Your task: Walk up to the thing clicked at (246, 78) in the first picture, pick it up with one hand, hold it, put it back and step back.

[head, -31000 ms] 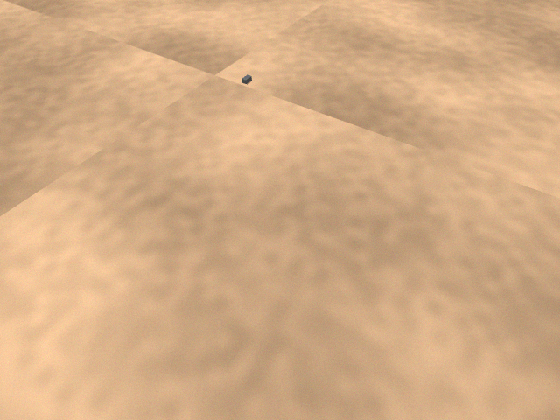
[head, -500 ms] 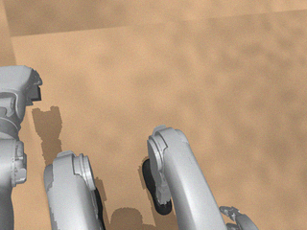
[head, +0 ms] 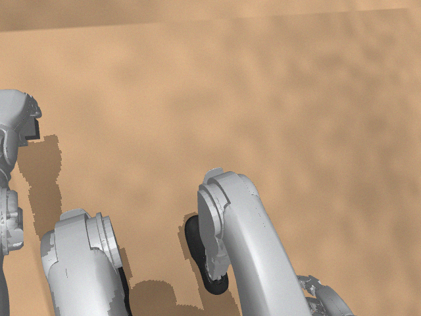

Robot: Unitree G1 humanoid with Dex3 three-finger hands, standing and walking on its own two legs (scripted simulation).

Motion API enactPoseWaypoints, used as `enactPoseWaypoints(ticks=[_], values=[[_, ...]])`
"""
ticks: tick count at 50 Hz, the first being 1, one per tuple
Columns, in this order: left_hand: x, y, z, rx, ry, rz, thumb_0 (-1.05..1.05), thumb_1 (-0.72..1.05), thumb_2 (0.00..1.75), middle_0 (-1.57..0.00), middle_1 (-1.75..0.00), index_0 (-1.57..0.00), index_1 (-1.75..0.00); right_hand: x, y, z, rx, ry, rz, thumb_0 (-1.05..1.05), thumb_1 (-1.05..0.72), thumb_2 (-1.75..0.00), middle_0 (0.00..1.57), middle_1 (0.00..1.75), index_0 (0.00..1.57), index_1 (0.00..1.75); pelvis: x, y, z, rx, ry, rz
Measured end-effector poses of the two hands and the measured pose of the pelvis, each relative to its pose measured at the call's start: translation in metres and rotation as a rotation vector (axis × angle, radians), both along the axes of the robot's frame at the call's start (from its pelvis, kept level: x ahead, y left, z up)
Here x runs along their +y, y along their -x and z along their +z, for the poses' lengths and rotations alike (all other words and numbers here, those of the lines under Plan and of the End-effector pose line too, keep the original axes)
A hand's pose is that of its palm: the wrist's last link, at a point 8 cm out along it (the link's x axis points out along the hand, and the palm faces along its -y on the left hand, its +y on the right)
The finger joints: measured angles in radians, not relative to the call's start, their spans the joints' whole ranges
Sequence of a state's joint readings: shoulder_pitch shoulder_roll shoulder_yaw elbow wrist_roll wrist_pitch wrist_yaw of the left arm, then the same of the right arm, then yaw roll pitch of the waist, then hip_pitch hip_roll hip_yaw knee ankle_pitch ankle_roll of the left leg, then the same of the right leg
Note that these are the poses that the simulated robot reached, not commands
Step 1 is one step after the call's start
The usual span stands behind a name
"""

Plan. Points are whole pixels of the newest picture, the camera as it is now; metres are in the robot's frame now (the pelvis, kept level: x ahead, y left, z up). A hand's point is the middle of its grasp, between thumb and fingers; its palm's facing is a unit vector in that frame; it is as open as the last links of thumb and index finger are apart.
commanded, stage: lower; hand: left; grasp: from above
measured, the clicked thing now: (17, 129) +0.50 +0.24 -0.24
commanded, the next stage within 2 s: rest in 0.02 s
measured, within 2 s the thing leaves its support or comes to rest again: rests again in 0.96 s
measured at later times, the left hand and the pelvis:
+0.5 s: hand (21, 135) +0.49 +0.24 -0.24, palm faces -0.49 -0.06 -0.87, open 6.6 cm; pelvis +0.00 +0.00 -0.01, yaw -3 degrees
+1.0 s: hand (27, 134) +0.49 +0.23 -0.26, palm faces -0.47 -0.06 -0.88, open 6.6 cm; pelvis +0.00 +0.00 -0.02, yaw -5 degrees
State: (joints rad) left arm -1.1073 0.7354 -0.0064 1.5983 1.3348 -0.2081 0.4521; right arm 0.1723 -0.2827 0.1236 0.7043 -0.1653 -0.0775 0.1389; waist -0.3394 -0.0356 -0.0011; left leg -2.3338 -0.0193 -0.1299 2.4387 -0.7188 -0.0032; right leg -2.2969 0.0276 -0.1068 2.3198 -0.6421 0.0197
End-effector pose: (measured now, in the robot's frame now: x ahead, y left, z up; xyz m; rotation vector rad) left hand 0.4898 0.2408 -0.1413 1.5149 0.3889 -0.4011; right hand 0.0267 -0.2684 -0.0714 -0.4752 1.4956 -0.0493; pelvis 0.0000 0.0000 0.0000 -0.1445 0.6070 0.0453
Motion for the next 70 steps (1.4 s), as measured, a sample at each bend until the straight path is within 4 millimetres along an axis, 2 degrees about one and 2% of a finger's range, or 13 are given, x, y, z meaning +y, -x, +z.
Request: enactPoseWaypoints(ticks=[8, 15, 31, 44, 70], values=[[-0.002, -0.005, -0.014, -0.022, -0.012, 0.003, 0.00, 0.51, 0.00, -1.04, -0.08, -1.06, -0.05, 0.005, 0.014, -0.005, 0.033, -0.022, -0.005, 0.00, -0.91, -0.90, 0.20, 0.30, 0.21, 0.30, 0.000, -0.001, -0.008, -0.004, 0.007, -0.010], [-0.002, -0.007, -0.025, -0.003, -0.014, 0.033, 0.00, 0.51, 0.01, -1.03, -0.09, -1.05, -0.07, 0.010, 0.018, -0.007, 0.044, -0.045, 0.001, 0.00, -0.91, -0.90, 0.20, 0.30, 0.21, 0.30, 0.001, -0.002, -0.010, -0.009, 0.015, -0.018], [0.003, -0.002, -0.052, -0.003, 0.024, 0.026, 0.00, 0.52, 0.00, -1.01, -0.12, -1.05, -0.07, 0.007, 0.025, 0.010, 0.062, -0.005, 0.069, 0.00, -0.91, -0.90, 0.20, 0.30, 0.21, 0.30, 0.003, 0.001, -0.017, -0.055, 0.046, -0.028], [-0.003, -0.010, -0.062, -0.024, 0.012, 0.035, 0.00, 0.52, 0.01, -0.99, -0.14, -1.03, -0.08, 0.016, 0.031, 0.012, 0.065, -0.049, 0.091, 0.00, -0.91, -0.90, 0.20, 0.30, 0.21, 0.30, 0.005, 0.001, -0.019, -0.065, 0.064, -0.039], [-0.001, -0.007, -0.073, -0.012, 0.021, 0.032, 0.00, 0.53, 0.00, -0.99, -0.15, -1.03, -0.08, 0.021, 0.030, 0.023, 0.074, -0.059, 0.139, 0.00, -0.91, -0.91, 0.20, 0.30, 0.21, 0.30, 0.006, 0.003, -0.016, -0.084, 0.084, -0.048]])
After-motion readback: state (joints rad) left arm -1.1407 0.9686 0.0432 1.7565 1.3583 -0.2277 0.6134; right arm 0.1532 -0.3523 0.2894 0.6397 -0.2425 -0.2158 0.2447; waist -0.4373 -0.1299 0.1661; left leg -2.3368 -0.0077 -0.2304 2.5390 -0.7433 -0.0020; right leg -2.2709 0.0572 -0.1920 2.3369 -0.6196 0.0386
